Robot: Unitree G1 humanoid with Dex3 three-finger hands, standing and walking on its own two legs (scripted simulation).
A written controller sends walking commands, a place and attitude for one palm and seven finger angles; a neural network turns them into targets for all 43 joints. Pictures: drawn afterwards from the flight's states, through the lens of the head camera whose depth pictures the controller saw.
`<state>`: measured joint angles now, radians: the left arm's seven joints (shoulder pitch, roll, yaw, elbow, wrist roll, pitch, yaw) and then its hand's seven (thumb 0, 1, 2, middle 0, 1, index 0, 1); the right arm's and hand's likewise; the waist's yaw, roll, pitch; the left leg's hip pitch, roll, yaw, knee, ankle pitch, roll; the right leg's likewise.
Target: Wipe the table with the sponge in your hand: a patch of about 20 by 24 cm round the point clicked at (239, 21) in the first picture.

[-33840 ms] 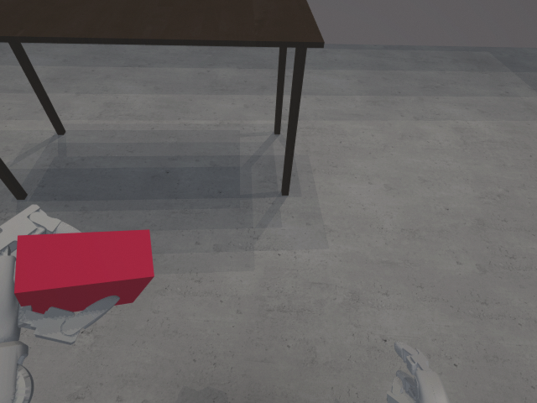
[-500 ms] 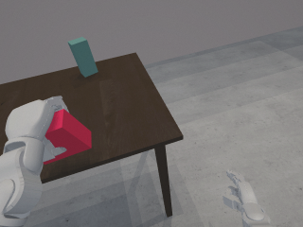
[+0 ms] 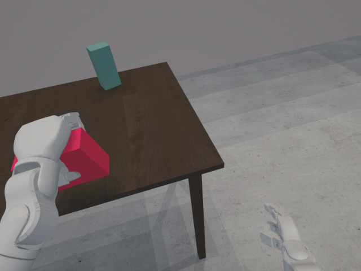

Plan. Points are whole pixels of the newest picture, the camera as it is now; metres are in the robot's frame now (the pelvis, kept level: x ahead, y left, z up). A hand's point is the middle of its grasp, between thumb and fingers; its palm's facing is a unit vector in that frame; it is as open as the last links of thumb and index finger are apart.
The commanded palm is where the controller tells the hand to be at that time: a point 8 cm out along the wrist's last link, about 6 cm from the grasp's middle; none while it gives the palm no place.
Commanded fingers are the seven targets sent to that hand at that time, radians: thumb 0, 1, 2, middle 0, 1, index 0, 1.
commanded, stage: move the sponge above the wiping area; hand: left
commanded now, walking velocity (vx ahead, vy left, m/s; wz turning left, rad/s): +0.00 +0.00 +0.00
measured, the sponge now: (71, 166) +0.25 +0.29 +0.14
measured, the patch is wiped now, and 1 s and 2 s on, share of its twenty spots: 0.00 0.00 0.00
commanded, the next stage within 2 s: none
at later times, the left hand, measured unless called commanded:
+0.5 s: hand (65, 149) +0.26 +0.29 +0.18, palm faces +0.18 -0.04 -0.98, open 9.6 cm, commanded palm +0.23 +0.29 +0.25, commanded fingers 0.00 0.10 1.30 -1.20 -1.60 -1.20 -1.60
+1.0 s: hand (76, 144) +0.29 +0.29 +0.16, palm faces +0.12 -0.02 -0.99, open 9.6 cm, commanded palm +0.26 +0.30 +0.23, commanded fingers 0.00 0.10 1.30 -1.20 -1.60 -1.20 -1.60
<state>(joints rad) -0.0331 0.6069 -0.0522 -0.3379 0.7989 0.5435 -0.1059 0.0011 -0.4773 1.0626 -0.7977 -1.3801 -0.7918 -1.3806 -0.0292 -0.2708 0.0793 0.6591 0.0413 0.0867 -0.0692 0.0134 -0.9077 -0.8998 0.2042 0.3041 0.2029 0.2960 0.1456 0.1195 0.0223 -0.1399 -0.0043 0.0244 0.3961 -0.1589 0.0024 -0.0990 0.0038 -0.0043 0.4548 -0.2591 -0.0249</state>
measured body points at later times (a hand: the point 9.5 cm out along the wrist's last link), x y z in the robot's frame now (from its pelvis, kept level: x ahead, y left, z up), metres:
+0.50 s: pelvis -0.01 +0.00 +0.00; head -0.04 -0.05 +0.45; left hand +0.25 +0.29 +0.23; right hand +0.25 -0.19 -0.08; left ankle +0.04 +0.12 -0.74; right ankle +0.00 -0.10 -0.74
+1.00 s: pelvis +0.01 -0.01 +0.00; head -0.01 -0.06 +0.45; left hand +0.28 +0.29 +0.21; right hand +0.25 -0.21 -0.09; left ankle +0.04 +0.12 -0.74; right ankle +0.00 -0.10 -0.74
